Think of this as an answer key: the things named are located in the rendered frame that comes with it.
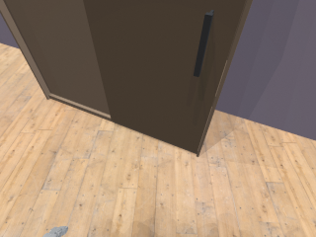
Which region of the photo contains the robot left hand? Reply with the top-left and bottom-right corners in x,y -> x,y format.
42,226 -> 68,237

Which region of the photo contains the wardrobe door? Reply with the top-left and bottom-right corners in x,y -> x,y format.
83,0 -> 246,152
3,0 -> 110,115

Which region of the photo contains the handle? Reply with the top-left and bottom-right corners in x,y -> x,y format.
194,10 -> 214,77

